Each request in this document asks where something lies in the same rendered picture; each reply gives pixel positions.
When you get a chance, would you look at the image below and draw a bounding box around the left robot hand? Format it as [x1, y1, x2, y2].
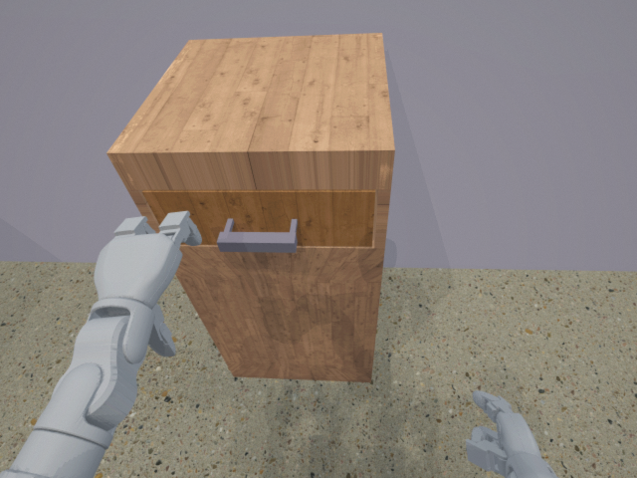
[94, 211, 202, 357]

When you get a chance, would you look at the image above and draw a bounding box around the cabinet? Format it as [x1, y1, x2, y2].
[106, 33, 395, 382]

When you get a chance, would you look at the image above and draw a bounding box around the drawer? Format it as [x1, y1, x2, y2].
[142, 189, 375, 247]

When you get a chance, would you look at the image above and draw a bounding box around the robot left forearm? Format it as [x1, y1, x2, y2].
[0, 297, 155, 478]

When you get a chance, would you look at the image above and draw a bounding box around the right robot hand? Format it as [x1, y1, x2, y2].
[466, 390, 541, 478]

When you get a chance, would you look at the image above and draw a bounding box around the robot right forearm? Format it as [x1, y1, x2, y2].
[506, 453, 558, 478]

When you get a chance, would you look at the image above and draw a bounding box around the handle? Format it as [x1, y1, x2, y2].
[217, 219, 298, 253]

